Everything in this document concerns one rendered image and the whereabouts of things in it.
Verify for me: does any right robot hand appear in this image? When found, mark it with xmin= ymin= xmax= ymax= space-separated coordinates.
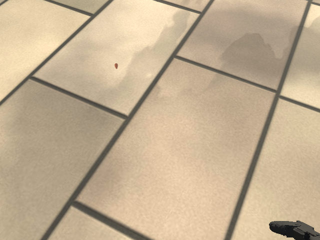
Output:
xmin=269 ymin=220 xmax=320 ymax=240

